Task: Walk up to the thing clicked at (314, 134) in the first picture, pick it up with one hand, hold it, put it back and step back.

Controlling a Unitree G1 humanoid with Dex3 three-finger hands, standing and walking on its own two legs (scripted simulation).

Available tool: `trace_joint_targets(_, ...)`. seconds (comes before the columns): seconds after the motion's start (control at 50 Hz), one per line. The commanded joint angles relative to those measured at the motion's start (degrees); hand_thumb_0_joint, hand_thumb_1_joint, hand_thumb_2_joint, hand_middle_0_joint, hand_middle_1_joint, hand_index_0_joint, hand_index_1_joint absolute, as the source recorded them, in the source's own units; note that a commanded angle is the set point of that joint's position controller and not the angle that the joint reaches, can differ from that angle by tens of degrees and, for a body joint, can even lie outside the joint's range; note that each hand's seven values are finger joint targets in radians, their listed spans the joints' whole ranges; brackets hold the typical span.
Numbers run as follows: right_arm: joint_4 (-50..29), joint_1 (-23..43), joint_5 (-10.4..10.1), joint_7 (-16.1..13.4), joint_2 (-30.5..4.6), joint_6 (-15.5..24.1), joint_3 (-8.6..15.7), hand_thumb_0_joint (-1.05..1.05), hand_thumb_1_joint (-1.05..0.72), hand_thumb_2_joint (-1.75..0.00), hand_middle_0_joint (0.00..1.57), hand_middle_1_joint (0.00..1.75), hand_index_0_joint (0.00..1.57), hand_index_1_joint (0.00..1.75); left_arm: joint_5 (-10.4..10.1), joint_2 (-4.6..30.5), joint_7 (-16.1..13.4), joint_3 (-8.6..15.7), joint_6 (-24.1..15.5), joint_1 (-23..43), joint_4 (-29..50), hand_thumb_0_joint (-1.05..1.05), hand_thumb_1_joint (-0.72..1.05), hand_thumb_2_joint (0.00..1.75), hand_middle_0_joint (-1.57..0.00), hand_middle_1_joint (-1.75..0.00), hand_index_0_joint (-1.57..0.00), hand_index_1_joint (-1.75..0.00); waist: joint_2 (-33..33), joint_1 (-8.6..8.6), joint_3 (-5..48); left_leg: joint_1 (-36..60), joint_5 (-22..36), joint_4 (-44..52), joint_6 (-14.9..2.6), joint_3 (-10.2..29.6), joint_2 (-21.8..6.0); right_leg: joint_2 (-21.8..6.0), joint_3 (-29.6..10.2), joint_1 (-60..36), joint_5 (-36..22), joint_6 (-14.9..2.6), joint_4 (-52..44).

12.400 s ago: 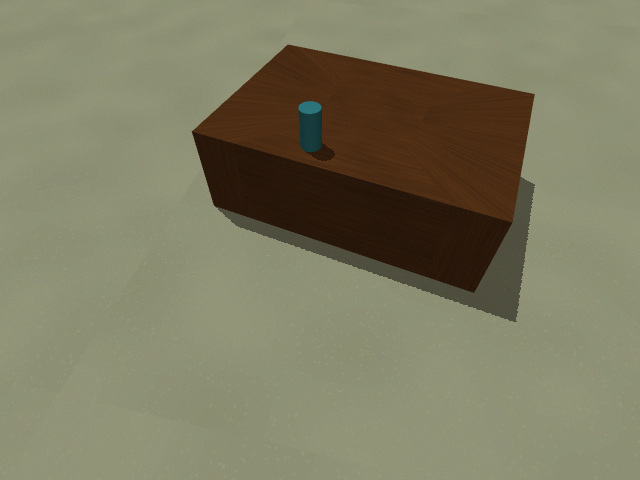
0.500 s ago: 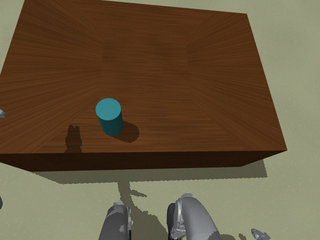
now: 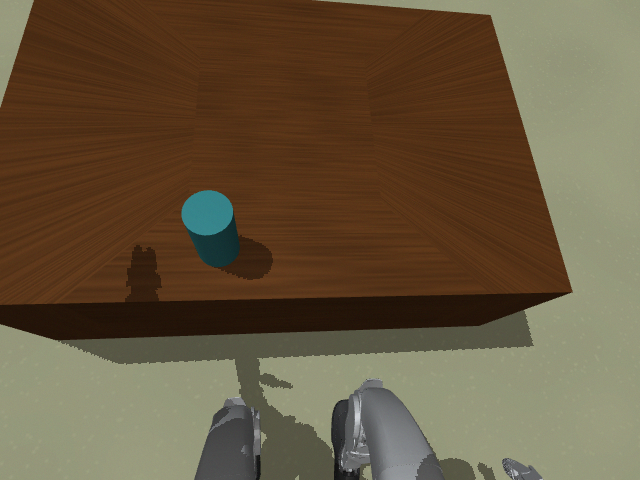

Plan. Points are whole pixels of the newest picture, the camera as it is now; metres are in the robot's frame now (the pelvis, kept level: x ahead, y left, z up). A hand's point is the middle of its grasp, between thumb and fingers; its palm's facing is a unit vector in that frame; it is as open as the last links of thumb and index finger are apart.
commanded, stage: go down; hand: left
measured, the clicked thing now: (213, 231) +0.48 +0.15 -0.21
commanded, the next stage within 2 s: approach in 1.32 s
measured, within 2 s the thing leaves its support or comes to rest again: neither
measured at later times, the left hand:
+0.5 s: hand out of the picture +0.44 +0.36 +0.08, palm faces +0.10 -0.99 +0.02, open 17.2 cm
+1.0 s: hand out of the picture +0.44 +0.36 +0.07, palm faces +0.11 -0.99 +0.02, open 17.3 cm
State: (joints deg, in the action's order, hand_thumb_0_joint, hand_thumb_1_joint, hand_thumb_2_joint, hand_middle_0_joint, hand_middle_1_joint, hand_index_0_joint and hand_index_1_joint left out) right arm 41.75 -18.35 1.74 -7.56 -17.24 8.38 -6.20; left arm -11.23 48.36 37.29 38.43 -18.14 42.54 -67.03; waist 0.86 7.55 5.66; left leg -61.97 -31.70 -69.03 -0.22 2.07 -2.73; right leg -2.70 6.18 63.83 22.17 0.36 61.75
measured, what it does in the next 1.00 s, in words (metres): stands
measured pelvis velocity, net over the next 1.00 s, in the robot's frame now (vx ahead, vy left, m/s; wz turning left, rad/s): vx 0.00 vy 0.00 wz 0.00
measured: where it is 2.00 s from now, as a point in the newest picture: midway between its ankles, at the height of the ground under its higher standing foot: (296, 479)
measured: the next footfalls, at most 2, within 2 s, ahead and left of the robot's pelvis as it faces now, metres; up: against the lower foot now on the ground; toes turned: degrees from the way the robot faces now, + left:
none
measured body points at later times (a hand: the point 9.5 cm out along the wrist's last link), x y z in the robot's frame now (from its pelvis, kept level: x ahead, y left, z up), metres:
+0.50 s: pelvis +0.00 +0.00 +0.00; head +0.16 +0.05 +0.42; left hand +0.43 +0.41 +0.08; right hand +0.05 -0.27 -0.10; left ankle +0.00 +0.11 -0.64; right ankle +0.06 -0.14 -0.64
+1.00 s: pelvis +0.00 +0.00 +0.00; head +0.16 +0.05 +0.42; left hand +0.43 +0.42 +0.07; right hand +0.04 -0.28 -0.10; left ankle +0.00 +0.11 -0.64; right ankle +0.06 -0.14 -0.64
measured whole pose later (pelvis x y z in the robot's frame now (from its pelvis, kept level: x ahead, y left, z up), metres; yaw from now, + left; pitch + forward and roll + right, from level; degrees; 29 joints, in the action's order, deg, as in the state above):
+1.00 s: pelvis +0.00 +0.00 +0.00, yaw +0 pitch +25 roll -4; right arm 41.7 -18.3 1.6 -7.7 -17.3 8.6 -6.3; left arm -11.7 48.8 37.6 38.9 -18.0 42.9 -66.0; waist 1.0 7.8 5.9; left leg -63.3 -32.2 -70.1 -0.4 2.4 -2.6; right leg -2.7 6.3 64.9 22.5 0.6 62.4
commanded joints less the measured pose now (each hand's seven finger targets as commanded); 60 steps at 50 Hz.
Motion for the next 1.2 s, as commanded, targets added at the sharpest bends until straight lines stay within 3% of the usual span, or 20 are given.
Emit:
trace_joint_targets(0.0,-1.8,-8.8,-0.5,-1.3,-11.6,1.6,4.0,0.0,-0.91,-0.9,0.2,0.3,0.2,0.3,-2.2,21.5,0.5,2.6,-4.1,16.1,11.2,0.0,-0.46,0.06,-0.05,-0.05,-0.04,-0.05,-10.6,-1.79,26.6,15.2,20.7,9.1,-0.02,1.8,2.4,2.0,-3.8,-17.5,-10.6,-2.41,-5.7)
trace_joint_targets(0.04,-1.8,-8.1,-0.6,-1.5,-11.7,1.6,4.1,0.0,-0.91,-0.9,0.2,0.3,0.2,0.3,-2.3,22.7,0.7,3.1,-4.6,17.2,12.6,0.0,-0.45,0.06,-0.04,-0.04,-0.04,-0.05,-12.2,-1.83,27.1,15.7,19.8,8.8,0.07,1.7,2.4,2.0,-4.0,-16.3,-9.8,-2.42,-5.5)
trace_joint_targets(0.08,-1.6,-8.9,-0.7,-1.4,-12.0,1.6,4.1,0.0,-0.91,-0.9,0.2,0.3,0.2,0.3,-2.9,21.9,0.9,3.0,-4.7,17.0,13.3,0.0,-0.44,0.06,-0.04,-0.04,-0.04,-0.05,-12.8,-1.97,29.1,18.1,22.9,8.7,0.34,2.2,2.2,2.0,-3.6,-15.9,-11.0,-2.61,-4.9)
trace_joint_targets(0.1,-1.6,-8.7,-0.5,-1.4,-11.9,1.6,4.1,0.0,-0.9,-0.9,0.2,0.3,0.2,0.3,-2.7,23.5,0.8,3.6,-4.9,18.4,15.3,0.0,-0.44,0.08,-0.04,-0.05,-0.03,-0.05,-13.7,-2.12,29.6,18.5,24.1,8.3,0.36,2.1,2.2,1.9,-3.8,-16.1,-11.8,-2.53,-4.7)
trace_joint_targets(0.12,-1.4,-9.0,-0.5,-1.6,-11.9,1.7,4.2,0.0,-0.91,-0.9,0.2,0.3,0.2,0.3,-2.6,22.9,0.7,3.4,-4.7,18.4,14.3,0.0,-0.44,0.06,-0.05,-0.04,-0.04,-0.05,-13.7,-1.97,29.3,19.0,24.9,8.2,0.51,2.3,2.2,2.0,-3.6,-15.4,-12.0,-2.6,-4.5)
trace_joint_targets(0.14,-1.4,-8.4,-0.6,-1.6,-11.8,1.7,3.9,0.0,-0.91,-0.9,0.2,0.3,0.2,0.3,-2.8,20.0,1.0,1.8,-4.1,15.9,9.8,0.0,-0.43,0.07,-0.04,-0.04,-0.03,-0.05,-12.3,-1.26,27.2,19.2,25.2,8.3,0.6,2.8,1.9,2.2,-3.0,-13.1,-11.3,-2.7,-4.5)
trace_joint_targets(0.16,-1.2,-8.9,-0.4,-1.4,-12.1,1.7,4.1,0.0,-0.91,-0.9,0.2,0.3,0.2,0.3,-2.7,21.6,1.0,2.2,-4.5,18.5,13.8,0.0,-0.44,0.08,-0.04,-0.04,-0.03,-0.05,-14.0,-1.64,27.8,19.5,26.3,8.1,0.72,2.8,2.0,2.1,-3.2,-12.8,-11.8,-2.78,-4.2)
trace_joint_targets(0.22,-0.9,-9.3,-0.1,-1.4,-12.2,1.6,4.2,0.0,-0.91,-0.9,0.2,0.3,0.2,0.3,-2.0,23.3,0.6,3.1,-4.5,19.2,14.6,0.0,-0.44,0.07,-0.04,-0.04,-0.03,-0.05,-15.5,-2.39,29.9,21.7,28.2,8.1,1.12,3.2,1.9,2.0,-2.6,-12.2,-11.8,-3.02,-3.8)
trace_joint_targets(0.46,-1.9,-9.1,-0.5,-1.1,-12.2,1.6,4.0,0.0,-0.91,-0.9,0.2,0.3,0.2,0.3,-1.9,21.3,0.2,2.0,-2.7,19.1,11.2,0.0,-0.48,0.07,-0.04,-0.05,-0.03,-0.05,-12.7,-1.18,26.8,19.6,24.9,9.3,0.99,3.8,1.5,2.4,-2.1,-11.2,-9.8,-2.86,-4.0)
trace_joint_targets(0.54,-1.7,-9.7,-0.3,-1.1,-12.1,1.6,3.7,0.0,-0.91,-0.9,0.2,0.3,0.2,0.3,-1.6,21.8,0.0,1.9,-2.8,19.7,11.1,0.0,-0.51,0.07,-0.04,-0.05,-0.04,-0.06,-12.6,-1.05,27.8,18.7,25.4,8.4,0.66,3.2,1.7,2.1,-2.6,-12.9,-11.2,-2.72,-4.1)
trace_joint_targets(0.58,-2.1,-9.4,-0.3,-1.1,-12.1,1.5,3.7,0.0,-0.91,-0.9,0.2,0.3,0.2,0.3,-1.5,24.8,-0.2,3.5,-3.1,20.8,12.1,0.0,-0.48,0.06,-0.05,-0.05,-0.04,-0.05,-12.9,-1.92,28.0,18.2,23.6,8.6,0.59,3.0,1.9,2.2,-2.9,-13.6,-10.2,-2.67,-4.4)
trace_joint_targets(0.64,-2.1,-9.5,-0.4,-1.1,-12.1,1.4,3.8,0.0,-0.9,-0.9,0.2,0.3,0.2,0.3,-1.7,24.2,-0.3,3.6,-3.1,19.7,12.5,0.0,-0.5,0.07,-0.04,-0.06,-0.04,-0.06,-12.2,-1.88,29.1,17.4,22.5,8.8,0.25,2.3,2.1,2.0,-3.5,-16.0,-10.7,-2.51,-4.7)
trace_joint_targets(0.76,-1.9,-9.4,-0.5,-1.2,-11.9,1.3,3.6,0.0,-0.91,-0.9,0.2,0.3,0.2,0.3,-1.7,22.5,0.1,2.7,-2.9,17.6,10.0,0.0,-0.48,0.07,-0.04,-0.05,-0.03,-0.06,-12.6,-1.56,27.6,18.0,24.8,8.2,0.58,2.8,1.9,2.3,-2.9,-13.6,-11.1,-2.71,-4.6)
trace_joint_targets(0.8,-1.8,-9.6,-0.5,-1.3,-12.2,1.4,3.9,0.0,-0.91,-0.9,0.2,0.3,0.2,0.3,-1.7,24.8,-0.1,3.9,-3.6,18.5,13.6,0.0,-0.48,0.07,-0.04,-0.05,-0.04,-0.06,-13.3,-2.6,28.7,18.6,25.4,8.3,0.56,2.7,2.0,2.2,-3.1,-14.5,-11.5,-2.74,-4.4)
trace_joint_targets(0.84,-1.9,-9.9,-0.4,-1.1,-11.9,1.3,3.7,0.0,-0.91,-0.9,0.2,0.3,0.2,0.3,-2.0,23.0,0.2,3.6,-3.3,17.1,11.3,0.0,-0.46,0.07,-0.04,-0.05,-0.04,-0.06,-11.7,-1.83,28.6,17.4,25.2,8.1,0.23,2.4,2.2,2.1,-3.3,-16.3,-12.5,-2.59,-4.8)
trace_joint_targets(0.86,-2.1,-9.4,-0.5,-1.2,-11.8,1.4,3.9,0.0,-0.91,-0.9,0.2,0.3,0.2,0.3,-1.9,23.7,0.3,3.4,-3.7,18.3,14.2,0.0,-0.47,0.07,-0.04,-0.06,-0.04,-0.06,-12.0,-2.05,28.4,16.5,23.7,8.5,0.13,2.0,2.3,2.1,-3.7,-17.0,-12.1,-2.55,-4.8)
trace_joint_targets(0.92,-1.8,-9.2,-0.6,-1.2,-11.8,1.5,3.9,0.0,-0.91,-0.9,0.2,0.3,0.2,0.3,-2.2,22.3,0.3,3.0,-3.5,17.0,12.5,0.0,-0.47,0.06,-0.05,-0.05,-0.04,-0.05,-12.9,-1.94,27.7,17.4,23.9,8.5,0.41,2.3,2.2,2.1,-3.3,-15.0,-11.4,-2.63,-4.8)
trace_joint_targets(1.04,-1.2,-9.2,-0.4,-1.2,-12.3,1.5,4.0,0.0,-0.91,-0.9,0.2,0.3,0.2,0.3,-2.5,20.5,0.8,1.5,-4.0,19.2,12.1,0.0,-0.45,0.07,-0.04,-0.05,-0.03,-0.05,-14.9,-1.16,27.5,22.3,29.4,7.8,1.41,4.1,1.4,2.5,-1.9,-8.4,-11.3,-3.11,-3.3)
trace_joint_targets(1.1,-1.0,-9.7,-0.2,-1.1,-12.4,1.4,4.2,0.0,-0.91,-0.9,0.2,0.3,0.2,0.3,-2.1,23.2,0.3,2.5,-4.4,22.1,15.7,0.0,-0.44,0.07,-0.04,-0.04,-0.03,-0.05,-16.0,-1.65,29.5,23.2,27.7,8.0,1.26,3.7,1.6,2.2,-2.4,-9.9,-10.7,-3.05,-3.6)
trace_joint_targets(1.18,-0.9,-9.6,-0.2,-1.1,-12.2,1.2,3.9,0.0,-0.91,-0.9,0.2,0.3,0.2,0.3,-1.9,21.6,-0.1,2.2,-3.4,20.6,12.2,0.0,-0.47,0.08,-0.03,-0.05,-0.03,-0.05,-14.1,-1.29,28.9,21.4,26.8,8.1,1.02,3.8,1.6,2.3,-2.3,-10.6,-10.7,-2.94,-3.7)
